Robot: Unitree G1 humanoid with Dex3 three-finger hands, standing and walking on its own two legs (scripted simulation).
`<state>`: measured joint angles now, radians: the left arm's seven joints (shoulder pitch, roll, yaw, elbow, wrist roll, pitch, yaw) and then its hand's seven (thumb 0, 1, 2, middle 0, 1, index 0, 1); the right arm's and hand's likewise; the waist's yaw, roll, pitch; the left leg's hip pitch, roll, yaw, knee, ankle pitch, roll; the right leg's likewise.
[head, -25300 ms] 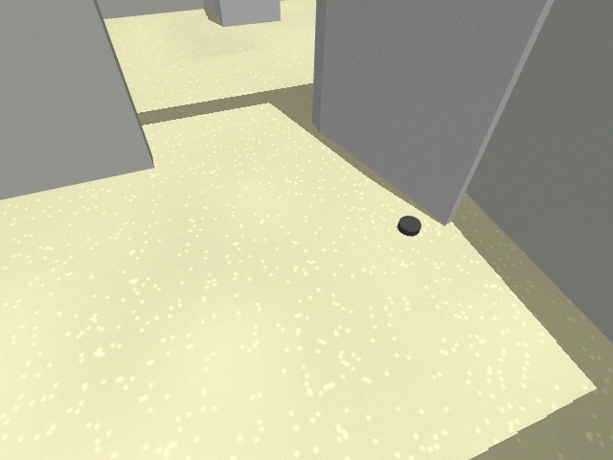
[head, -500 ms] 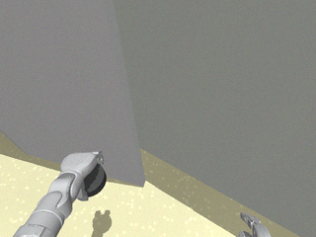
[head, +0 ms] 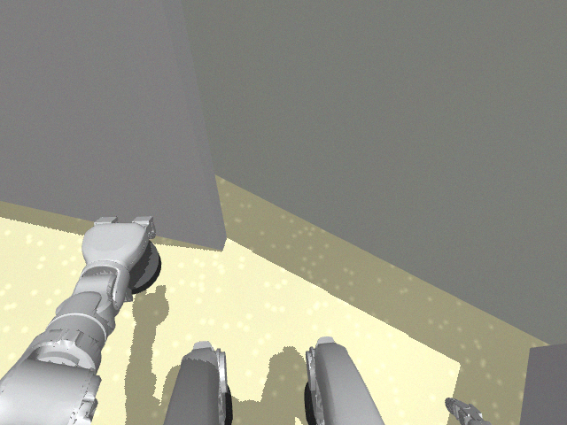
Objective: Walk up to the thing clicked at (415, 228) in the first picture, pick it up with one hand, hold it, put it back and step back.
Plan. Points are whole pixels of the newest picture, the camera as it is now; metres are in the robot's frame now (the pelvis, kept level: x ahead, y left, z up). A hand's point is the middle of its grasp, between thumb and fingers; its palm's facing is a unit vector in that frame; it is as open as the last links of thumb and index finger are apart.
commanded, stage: crouch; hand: left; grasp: from above
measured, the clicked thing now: (130, 264) +0.39 +0.23 -0.15
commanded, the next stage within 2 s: lower in 1.32 s
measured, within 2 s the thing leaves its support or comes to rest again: neither
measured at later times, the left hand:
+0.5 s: hand (153, 286) +0.40 +0.24 -0.34, palm faces -0.44 -0.01 -0.90, open 11.9 cm
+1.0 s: hand (163, 286) +0.42 +0.24 -0.42, palm faces -0.46 -0.02 -0.89, open 11.9 cm
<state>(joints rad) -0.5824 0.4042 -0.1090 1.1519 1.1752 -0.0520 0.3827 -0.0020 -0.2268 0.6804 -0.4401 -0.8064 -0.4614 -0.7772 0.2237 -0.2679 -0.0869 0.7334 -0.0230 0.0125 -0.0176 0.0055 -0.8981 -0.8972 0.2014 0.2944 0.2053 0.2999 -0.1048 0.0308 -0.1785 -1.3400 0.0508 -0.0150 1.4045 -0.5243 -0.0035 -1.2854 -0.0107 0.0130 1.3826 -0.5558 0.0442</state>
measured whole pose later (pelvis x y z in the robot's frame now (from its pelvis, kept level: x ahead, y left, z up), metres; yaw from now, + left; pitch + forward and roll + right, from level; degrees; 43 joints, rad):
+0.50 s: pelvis -0.03 +0.00 -0.17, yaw -2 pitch +37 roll -6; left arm -0.78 0.54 0.02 1.28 1.24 -0.15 0.42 0.00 -0.25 0.69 -0.47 -0.78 -0.50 -0.76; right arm 0.15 -0.23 -0.03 0.77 -0.10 -0.07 0.06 0.00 -0.90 -0.90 0.20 0.29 0.21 0.30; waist -0.16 0.02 -0.17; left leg -2.02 0.03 -0.08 2.01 -0.63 0.00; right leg -1.93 -0.01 -0.01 1.97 -0.69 0.05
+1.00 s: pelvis -0.04 -0.01 -0.26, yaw -5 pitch +34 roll -6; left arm -0.90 0.66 0.09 1.44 1.26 -0.20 0.41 0.00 -0.23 0.69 -0.44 -0.80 -0.46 -0.78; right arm 0.16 -0.25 0.00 0.79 -0.14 -0.07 0.12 0.00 -0.90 -0.90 0.20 0.29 0.21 0.30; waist -0.21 0.00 -0.08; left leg -2.25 0.04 -0.13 2.28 -0.64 -0.02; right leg -2.16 0.03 -0.03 2.25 -0.69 0.05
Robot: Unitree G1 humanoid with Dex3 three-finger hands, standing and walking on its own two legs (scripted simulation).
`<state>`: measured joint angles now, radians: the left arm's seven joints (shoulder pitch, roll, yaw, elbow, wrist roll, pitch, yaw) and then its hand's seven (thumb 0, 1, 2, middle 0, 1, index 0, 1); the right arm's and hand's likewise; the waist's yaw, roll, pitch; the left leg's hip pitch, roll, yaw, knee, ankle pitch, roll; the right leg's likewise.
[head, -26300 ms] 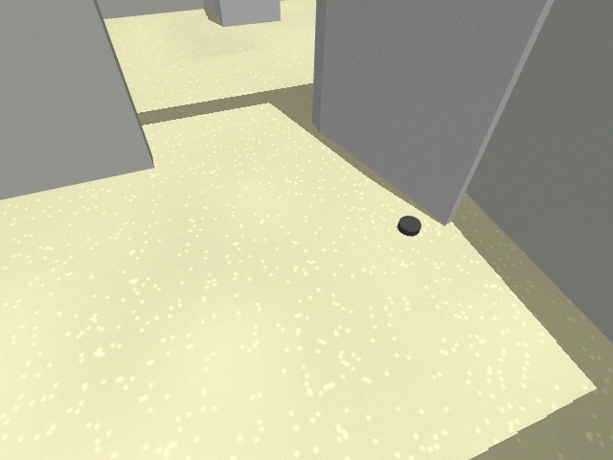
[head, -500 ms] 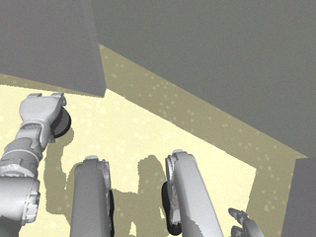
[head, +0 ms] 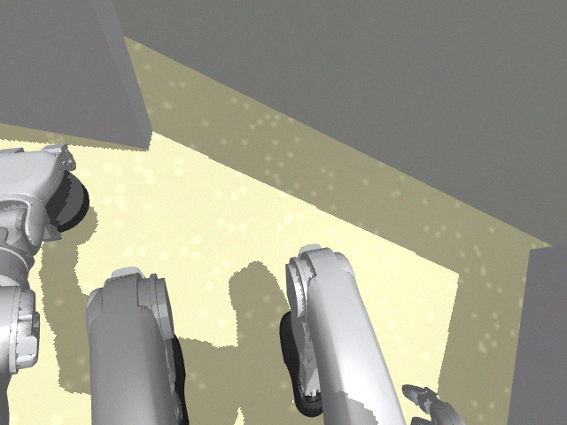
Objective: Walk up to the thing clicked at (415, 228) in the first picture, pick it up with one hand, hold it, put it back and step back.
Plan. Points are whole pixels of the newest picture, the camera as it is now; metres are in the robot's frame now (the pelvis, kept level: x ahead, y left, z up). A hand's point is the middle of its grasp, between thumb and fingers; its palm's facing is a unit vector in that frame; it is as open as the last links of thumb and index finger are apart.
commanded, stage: crouch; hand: left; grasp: from above
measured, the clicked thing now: (51, 200) +0.45 +0.29 -0.19
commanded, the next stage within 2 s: lower in 0.32 s
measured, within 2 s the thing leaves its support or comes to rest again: rests again in 1.64 s
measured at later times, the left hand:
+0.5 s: hand (51, 203) +0.45 +0.29 -0.21, palm faces -0.45 -0.07 -0.89, open 11.9 cm
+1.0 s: hand (70, 209) +0.45 +0.29 -0.26, palm faces -0.45 -0.08 -0.89, open 11.9 cm
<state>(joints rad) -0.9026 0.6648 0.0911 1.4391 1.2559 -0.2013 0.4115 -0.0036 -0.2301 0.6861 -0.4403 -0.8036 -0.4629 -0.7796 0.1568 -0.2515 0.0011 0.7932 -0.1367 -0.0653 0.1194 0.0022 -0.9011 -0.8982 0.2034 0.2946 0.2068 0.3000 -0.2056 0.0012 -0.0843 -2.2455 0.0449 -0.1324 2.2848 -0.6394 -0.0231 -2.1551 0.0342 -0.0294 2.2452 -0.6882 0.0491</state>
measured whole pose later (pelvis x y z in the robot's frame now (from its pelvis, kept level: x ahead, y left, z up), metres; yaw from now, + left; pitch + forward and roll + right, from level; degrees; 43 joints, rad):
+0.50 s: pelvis +0.01 +0.00 -0.04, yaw -2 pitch +33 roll -7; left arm -0.94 0.73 0.10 1.50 1.26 -0.21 0.44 0.00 -0.22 0.69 -0.43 -0.81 -0.45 -0.79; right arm 0.12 -0.26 0.06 0.78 -0.16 -0.08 0.13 0.00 -0.90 -0.90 0.20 0.30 0.21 0.30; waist -0.22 -0.02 -0.03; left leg -2.33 0.04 -0.17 2.41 -0.66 -0.03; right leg -2.23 0.05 -0.05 2.36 -0.71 0.05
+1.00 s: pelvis +0.01 +0.00 -0.06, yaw -4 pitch +30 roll -9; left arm -0.94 0.82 0.16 1.62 1.31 -0.24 0.56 0.00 -0.23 0.69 -0.43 -0.81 -0.45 -0.79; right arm 0.10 -0.28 0.13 0.78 -0.23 -0.11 0.17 0.00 -0.90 -0.90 0.20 0.30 0.21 0.30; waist -0.28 -0.07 0.04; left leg -2.38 0.03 -0.22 2.52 -0.68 -0.04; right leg -2.27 0.07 -0.08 2.43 -0.70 0.06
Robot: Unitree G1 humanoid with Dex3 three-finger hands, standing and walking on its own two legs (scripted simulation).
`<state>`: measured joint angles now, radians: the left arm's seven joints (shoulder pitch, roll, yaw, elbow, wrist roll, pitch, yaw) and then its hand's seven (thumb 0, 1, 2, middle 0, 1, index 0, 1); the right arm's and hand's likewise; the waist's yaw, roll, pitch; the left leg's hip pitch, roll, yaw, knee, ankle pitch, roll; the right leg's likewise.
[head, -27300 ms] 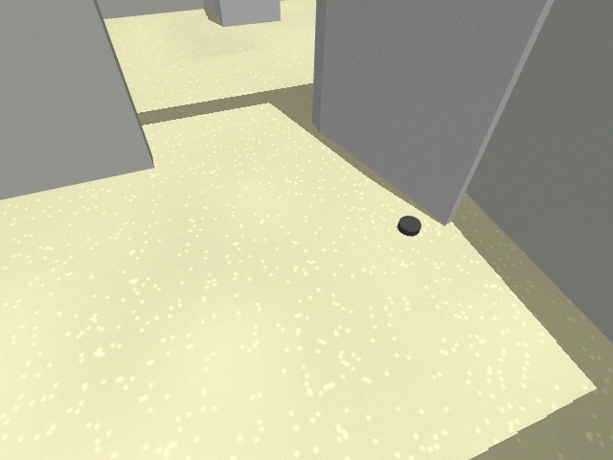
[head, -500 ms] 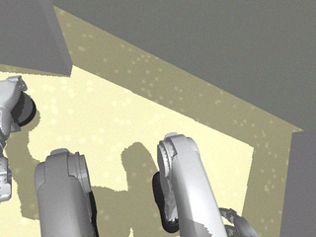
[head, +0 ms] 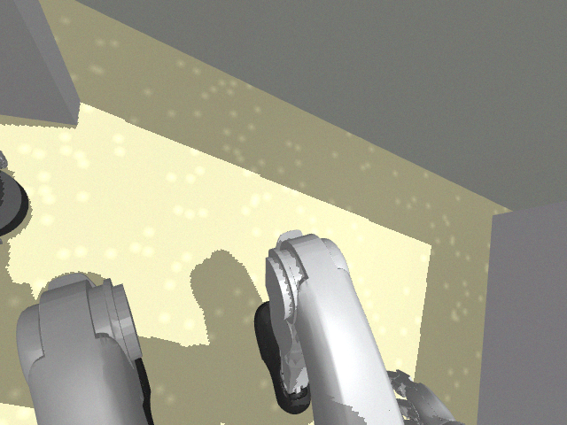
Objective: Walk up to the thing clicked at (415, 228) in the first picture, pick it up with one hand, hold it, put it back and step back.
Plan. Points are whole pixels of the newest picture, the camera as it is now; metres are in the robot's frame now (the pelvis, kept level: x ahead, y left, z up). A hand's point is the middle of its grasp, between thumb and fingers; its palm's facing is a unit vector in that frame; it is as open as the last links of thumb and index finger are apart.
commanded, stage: rest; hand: left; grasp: from above
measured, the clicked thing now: out of the picture +0.44 +0.32 -0.23
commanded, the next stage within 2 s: open in 0.98 s
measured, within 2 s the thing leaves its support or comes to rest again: rests again in 0.64 s
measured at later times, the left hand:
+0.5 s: hand out of the picture +0.43 +0.32 -0.23, palm faces -0.44 -0.14 -0.89, open 11.8 cm
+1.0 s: hand out of the picture +0.43 +0.31 -0.25, palm faces -0.42 -0.15 -0.89, open 11.8 cm
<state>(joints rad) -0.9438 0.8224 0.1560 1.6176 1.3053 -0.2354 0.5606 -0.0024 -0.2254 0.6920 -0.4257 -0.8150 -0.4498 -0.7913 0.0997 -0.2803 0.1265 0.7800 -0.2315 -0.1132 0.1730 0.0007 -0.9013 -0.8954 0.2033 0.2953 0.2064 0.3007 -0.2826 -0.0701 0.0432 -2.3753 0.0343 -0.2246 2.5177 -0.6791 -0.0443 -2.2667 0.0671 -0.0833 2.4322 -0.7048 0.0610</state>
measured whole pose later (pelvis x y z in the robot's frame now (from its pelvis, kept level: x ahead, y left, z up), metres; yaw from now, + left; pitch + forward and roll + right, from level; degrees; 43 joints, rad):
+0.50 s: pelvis +0.00 +0.01 -0.01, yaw -3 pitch +27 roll -12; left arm -0.96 0.92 0.17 1.72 1.30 -0.25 0.64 0.00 -0.23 0.65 -0.46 -0.79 -0.49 -0.76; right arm 0.07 -0.31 0.21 0.76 -0.29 -0.19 0.22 0.00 -0.90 -0.89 0.20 0.30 0.21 0.30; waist -0.33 -0.12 0.11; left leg -2.37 0.04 -0.27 2.57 -0.70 -0.04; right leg -2.24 0.09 -0.12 2.44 -0.70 0.07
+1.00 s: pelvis +0.00 +0.01 -0.01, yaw -4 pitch +25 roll -13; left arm -0.97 0.95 0.17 1.77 1.27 -0.22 0.69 0.00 -0.22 0.61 -0.48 -0.76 -0.51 -0.73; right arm 0.04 -0.32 0.26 0.73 -0.30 -0.27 0.28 0.00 -0.91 -0.90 0.20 0.30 0.21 0.30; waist -0.35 -0.14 0.16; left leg -2.35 0.04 -0.30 2.59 -0.71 -0.03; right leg -2.21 0.10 -0.14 2.44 -0.70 0.08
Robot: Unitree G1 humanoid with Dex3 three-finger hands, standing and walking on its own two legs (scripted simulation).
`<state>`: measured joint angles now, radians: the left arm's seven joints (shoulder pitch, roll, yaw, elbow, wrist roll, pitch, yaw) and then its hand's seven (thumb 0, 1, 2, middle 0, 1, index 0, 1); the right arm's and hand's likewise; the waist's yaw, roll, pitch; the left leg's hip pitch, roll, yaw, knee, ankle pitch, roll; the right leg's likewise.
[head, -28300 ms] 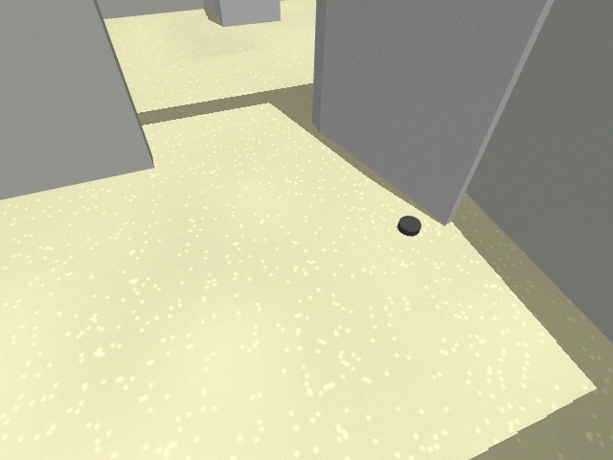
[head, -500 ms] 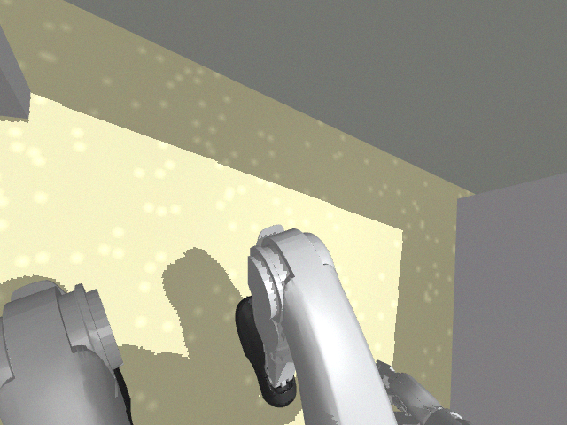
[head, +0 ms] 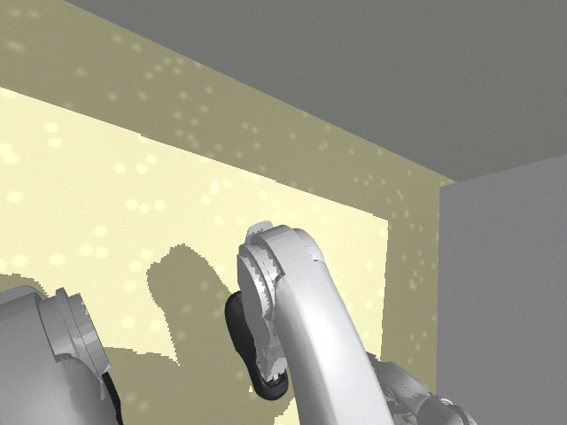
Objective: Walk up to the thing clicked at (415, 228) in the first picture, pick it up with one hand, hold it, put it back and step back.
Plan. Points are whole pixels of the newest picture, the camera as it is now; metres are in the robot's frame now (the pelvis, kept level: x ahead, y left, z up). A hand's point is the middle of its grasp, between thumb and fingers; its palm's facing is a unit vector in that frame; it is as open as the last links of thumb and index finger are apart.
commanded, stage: open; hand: left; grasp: from above
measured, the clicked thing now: out of the picture +0.42 +0.33 -0.28
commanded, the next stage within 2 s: withdraw in 0.98 s
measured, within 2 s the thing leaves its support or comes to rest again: neither
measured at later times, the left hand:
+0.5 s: hand out of the picture +0.41 +0.33 -0.24, palm faces -0.41 -0.16 -0.90, open 13.1 cm
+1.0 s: hand out of the picture +0.41 +0.33 -0.24, palm faces -0.43 -0.18 -0.88, open 13.9 cm
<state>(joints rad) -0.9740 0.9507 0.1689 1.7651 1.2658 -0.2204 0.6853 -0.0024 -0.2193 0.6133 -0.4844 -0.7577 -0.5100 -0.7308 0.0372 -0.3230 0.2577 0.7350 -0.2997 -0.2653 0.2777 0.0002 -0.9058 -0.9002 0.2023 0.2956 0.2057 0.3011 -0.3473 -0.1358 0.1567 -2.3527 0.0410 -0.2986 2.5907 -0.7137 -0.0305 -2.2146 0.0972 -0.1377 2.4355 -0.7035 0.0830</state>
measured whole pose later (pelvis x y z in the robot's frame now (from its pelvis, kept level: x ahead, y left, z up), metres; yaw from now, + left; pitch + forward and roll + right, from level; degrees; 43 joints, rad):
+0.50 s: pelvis -0.01 +0.00 +0.00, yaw -1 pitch +24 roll -14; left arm -0.97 0.97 0.11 1.77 1.27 -0.24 0.71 0.00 -0.35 0.85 -0.21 -0.92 -0.23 -0.90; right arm 0.04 -0.34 0.29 0.73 -0.31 -0.27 0.27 0.00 -0.89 -0.90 0.20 0.30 0.21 0.30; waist -0.35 -0.15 0.17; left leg -2.34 0.04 -0.31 2.59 -0.71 -0.02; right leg -2.19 0.10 -0.15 2.42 -0.69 0.08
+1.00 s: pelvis +0.00 +0.00 +0.00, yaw -1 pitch +24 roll -14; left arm -0.97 0.99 0.12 1.75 1.24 -0.25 0.65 0.00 -0.47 0.95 -0.08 -1.04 -0.10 -1.02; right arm 0.04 -0.33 0.31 0.71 -0.30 -0.27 0.28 0.00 -0.89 -0.90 0.20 0.30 0.21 0.30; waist -0.35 -0.16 0.19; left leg -2.33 0.04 -0.32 2.58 -0.71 -0.03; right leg -2.19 0.10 -0.15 2.41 -0.69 0.09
